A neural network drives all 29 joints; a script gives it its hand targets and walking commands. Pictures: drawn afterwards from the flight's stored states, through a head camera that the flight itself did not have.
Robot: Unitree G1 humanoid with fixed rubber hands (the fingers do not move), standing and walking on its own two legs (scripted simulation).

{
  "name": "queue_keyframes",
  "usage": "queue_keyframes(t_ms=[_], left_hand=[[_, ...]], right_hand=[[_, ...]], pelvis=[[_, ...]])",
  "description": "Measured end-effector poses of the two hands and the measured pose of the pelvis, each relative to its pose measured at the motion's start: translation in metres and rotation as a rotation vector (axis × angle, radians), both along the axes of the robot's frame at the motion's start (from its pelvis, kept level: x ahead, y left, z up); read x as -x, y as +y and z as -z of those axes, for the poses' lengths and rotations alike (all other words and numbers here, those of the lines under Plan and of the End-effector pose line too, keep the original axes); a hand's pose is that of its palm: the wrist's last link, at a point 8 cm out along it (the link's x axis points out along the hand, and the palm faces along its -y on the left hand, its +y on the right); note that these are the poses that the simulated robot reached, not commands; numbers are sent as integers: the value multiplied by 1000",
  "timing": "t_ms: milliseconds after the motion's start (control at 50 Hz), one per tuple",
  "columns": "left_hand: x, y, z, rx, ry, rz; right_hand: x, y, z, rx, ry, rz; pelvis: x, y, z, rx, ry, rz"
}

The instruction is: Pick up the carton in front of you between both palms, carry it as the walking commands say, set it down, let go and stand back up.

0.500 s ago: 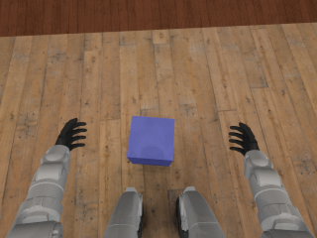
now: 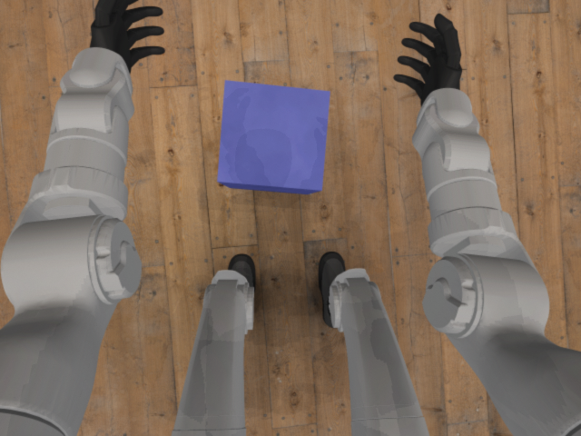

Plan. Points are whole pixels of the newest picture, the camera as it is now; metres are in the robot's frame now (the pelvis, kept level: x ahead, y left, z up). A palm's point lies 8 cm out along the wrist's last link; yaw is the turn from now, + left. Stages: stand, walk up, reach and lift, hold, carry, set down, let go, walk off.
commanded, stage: reach and lift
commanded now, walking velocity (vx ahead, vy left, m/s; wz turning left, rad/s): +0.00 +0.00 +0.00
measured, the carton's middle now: (272, 146) +0.50 +0.02 -0.51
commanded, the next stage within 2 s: none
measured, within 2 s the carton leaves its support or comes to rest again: leaves its support in 1.62 s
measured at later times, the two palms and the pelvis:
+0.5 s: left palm (172, 124) +0.51 +0.21 -0.35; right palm (380, 139) +0.48 -0.18 -0.35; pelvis -0.01 -0.01 -0.19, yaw -2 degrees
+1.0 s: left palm (193, 132) +0.51 +0.19 -0.45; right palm (362, 141) +0.50 -0.17 -0.44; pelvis -0.03 -0.01 -0.27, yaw -2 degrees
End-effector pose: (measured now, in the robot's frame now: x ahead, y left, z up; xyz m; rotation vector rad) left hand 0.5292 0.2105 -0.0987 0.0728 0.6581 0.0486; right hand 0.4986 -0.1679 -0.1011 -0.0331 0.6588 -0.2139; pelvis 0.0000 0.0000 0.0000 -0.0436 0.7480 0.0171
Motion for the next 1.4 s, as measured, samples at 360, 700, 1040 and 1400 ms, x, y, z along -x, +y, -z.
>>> queue_keyframes(t_ms=[360, 700, 1040, 1400], left_hand=[[23, -1, 197, -27, 45, -46], [22, -9, 310, -10, 78, -49], [17, -17, 349, -5, 56, -38], [19, -43, 345, -5, 75, -8]], right_hand=[[15, -13, 193, -3, 47, -17], [12, -3, 306, -18, 93, -28], [1, 2, 340, -19, 82, -45], [0, 32, 336, -46, 74, -57]], pelvis=[[-5, -11, 132, 8, 151, 22], [34, -14, 239, 6, -27, 25], [25, -11, 269, 6, -88, 34], [33, -14, 261, 1, -82, 34]])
